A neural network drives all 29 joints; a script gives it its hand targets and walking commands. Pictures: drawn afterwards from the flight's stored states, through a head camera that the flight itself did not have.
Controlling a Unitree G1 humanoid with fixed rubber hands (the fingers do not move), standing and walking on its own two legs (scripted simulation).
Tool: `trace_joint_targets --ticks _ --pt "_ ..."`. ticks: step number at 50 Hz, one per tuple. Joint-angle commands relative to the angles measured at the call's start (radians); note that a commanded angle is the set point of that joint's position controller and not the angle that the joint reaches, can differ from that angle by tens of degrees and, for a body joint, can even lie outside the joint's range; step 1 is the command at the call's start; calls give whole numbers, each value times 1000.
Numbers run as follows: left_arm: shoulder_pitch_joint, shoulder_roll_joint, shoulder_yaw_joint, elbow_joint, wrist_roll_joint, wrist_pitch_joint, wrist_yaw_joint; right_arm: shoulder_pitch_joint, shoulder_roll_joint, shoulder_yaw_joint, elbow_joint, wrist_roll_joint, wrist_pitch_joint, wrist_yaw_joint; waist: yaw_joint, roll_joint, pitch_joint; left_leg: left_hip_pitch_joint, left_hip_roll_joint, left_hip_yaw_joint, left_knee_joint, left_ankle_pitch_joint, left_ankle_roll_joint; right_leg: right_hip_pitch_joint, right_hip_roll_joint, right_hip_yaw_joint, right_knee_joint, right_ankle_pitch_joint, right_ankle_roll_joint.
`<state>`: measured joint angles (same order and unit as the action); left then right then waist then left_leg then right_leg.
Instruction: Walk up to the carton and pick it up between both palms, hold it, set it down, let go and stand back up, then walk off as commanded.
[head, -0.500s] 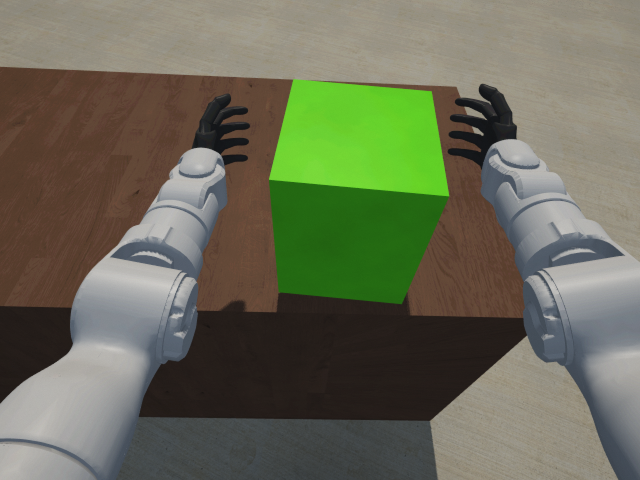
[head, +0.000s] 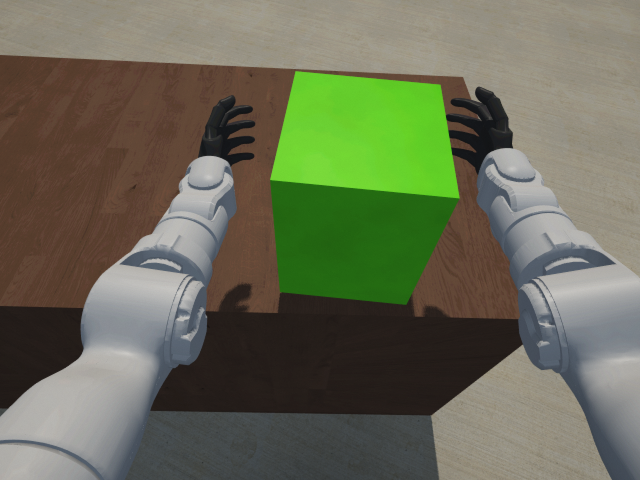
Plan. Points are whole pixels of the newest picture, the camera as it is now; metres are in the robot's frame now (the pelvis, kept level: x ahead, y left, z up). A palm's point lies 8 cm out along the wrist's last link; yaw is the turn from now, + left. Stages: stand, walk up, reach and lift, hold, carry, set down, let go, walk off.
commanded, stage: reach and lift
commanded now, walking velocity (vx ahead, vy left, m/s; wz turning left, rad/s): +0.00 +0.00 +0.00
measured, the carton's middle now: (354, 195) +0.49 -0.01 +0.05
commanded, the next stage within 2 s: none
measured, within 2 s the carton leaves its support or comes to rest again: leaves its support in 0.56 s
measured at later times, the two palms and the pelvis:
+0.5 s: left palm (237, 161) +0.46 +0.15 +0.12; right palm (476, 153) +0.47 -0.15 +0.15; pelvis +0.00 +0.00 +0.00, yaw +0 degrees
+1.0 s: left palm (242, 173) +0.44 +0.14 +0.12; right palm (483, 175) +0.44 -0.15 +0.15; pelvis +0.01 -0.01 +0.01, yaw +0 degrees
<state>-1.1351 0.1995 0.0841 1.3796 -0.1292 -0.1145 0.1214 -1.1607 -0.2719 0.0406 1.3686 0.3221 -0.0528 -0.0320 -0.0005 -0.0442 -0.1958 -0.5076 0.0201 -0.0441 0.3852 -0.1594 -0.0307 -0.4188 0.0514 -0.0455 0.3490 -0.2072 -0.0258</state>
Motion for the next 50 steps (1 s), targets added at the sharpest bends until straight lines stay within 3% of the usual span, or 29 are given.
trace_joint_targets --ticks 1,2,6,7,10,17,18,19,20,21,22,23,25,26,27,28,31,33,34,36,37,38,41,47,50 --pt "-399 50 44 -101 84 -27 -12 -347 -58 -77 -79 -64 -15 -4 30 3 -459 240 -5 44 54 305 4 112 -64 40 55 573 98" --pt "-408 49 56 -106 92 -25 -14 -374 -47 -71 -124 -72 -15 -7 41 -9 -467 222 -6 46 49 289 8 141 -64 42 54 562 99" --pt "-451 33 65 -141 109 -29 -3 -400 -29 -134 -145 -106 -13 -12 23 29 -485 232 -5 48 48 284 1 110 -58 35 52 514 94" --pt "-433 11 74 -157 109 -38 -3 -393 -8 -134 -168 -127 -19 -12 24 4 -505 230 -6 47 51 287 2 125 -55 35 58 536 96" --pt "-449 13 106 -163 146 -34 -1 -379 16 -155 -145 -163 -11 -16 32 -2 -487 222 -9 55 47 280 11 146 -62 41 59 549 102" --pt "-429 -22 206 -208 242 -3 15 -374 81 -244 -211 -269 0 -22 37 -13 -443 225 -10 70 13 255 23 220 -67 44 54 564 103" --pt "-399 -50 220 -203 265 11 12 -350 106 -252 -183 -287 7 -24 31 -10 -408 230 -12 73 7 265 23 225 -68 42 50 578 107" --pt "-411 -59 247 -202 289 14 9 -351 127 -268 -190 -301 11 -14 47 -9 -395 225 -15 80 1 253 29 234 -67 44 50 569 104" --pt "-401 -91 256 -204 306 19 -3 -343 166 -275 -208 -323 9 -14 37 -19 -404 240 -19 80 -6 253 30 247 -71 43 44 576 105" --pt "-410 -160 251 -269 312 13 -13 -362 222 -297 -264 -355 -5 -5 25 -3 -441 270 -19 77 -8 284 25 268 -68 33 54 623 109" --pt "-426 -208 293 -229 348 18 -37 -368 305 -316 -241 -387 6 17 35 -15 -388 250 -22 85 -12 277 33 289 -76 35 54 641 109" --pt "-427 -274 321 -248 385 24 -64 -363 377 -367 -251 -458 2 29 12 -39 -388 263 -25 88 -27 260 34 306 -79 28 50 646 116" --pt "-411 -439 391 -259 493 47 -136 -332 605 -440 -283 -602 8 78 14 -40 -396 291 -40 112 -63 238 46 389 -99 26 41 674 126" --pt "-372 -472 434 -271 543 61 -154 -321 661 -466 -320 -655 8 102 42 -31 -398 318 -40 120 -75 258 48 417 -92 19 47 686 124" --pt "-356 -497 434 -286 563 80 -168 -281 688 -494 -318 -700 6 109 14 -15 -411 344 -40 123 -83 276 41 447 -93 9 49 747 132" --pt "-330 -505 462 -313 579 87 -170 -263 694 -504 -351 -739 -1 127 31 -18 -422 375 -40 129 -84 297 41 469 -87 1 64 798 143" --pt "-292 -512 482 -408 607 130 -179 -174 702 -551 -379 -815 29 148 16 -10 -344 375 -39 136 -112 239 49 511 -86 -5 51 733 144" --pt "-262 -528 457 -433 605 157 -180 -159 699 -565 -399 -840 42 154 6 4 -306 426 -32 135 -110 246 51 462 -77 -12 31 639 137" --pt "-256 -532 466 -443 608 168 -180 -161 712 -553 -416 -850 44 161 20 -1 -279 430 -31 146 -113 239 55 468 -72 -14 23 596 132" --pt "-211 -536 470 -447 617 189 -179 -126 716 -546 -422 -853 50 164 17 -13 -241 447 -25 146 -114 225 61 467 -77 -12 20 588 138" --pt "-192 -530 470 -458 621 198 -183 -108 746 -528 -430 -853 55 160 32 -34 -202 441 -29 150 -113 212 67 488 -86 -4 15 599 147" --pt "-185 -535 474 -470 620 203 -186 -95 752 -522 -445 -856 61 162 18 -32 -200 440 -30 146 -122 196 69 503 -96 1 16 609 151" --pt "-160 -548 460 -484 627 226 -193 -94 779 -492 -491 -836 68 165 29 -43 -186 430 -31 145 -129 172 73 526 -105 12 27 623 161" --pt "-113 -578 441 -534 633 236 -205 -50 805 -462 -520 -832 55 160 11 -25 -193 455 -19 140 -123 218 66 552 -113 11 45 725 173" --pt "-83 -557 465 -522 649 250 -212 -30 806 -445 -533 -832 64 154 25 -54 -173 448 -29 149 -125 192 77 576 -124 27 43 734 183"
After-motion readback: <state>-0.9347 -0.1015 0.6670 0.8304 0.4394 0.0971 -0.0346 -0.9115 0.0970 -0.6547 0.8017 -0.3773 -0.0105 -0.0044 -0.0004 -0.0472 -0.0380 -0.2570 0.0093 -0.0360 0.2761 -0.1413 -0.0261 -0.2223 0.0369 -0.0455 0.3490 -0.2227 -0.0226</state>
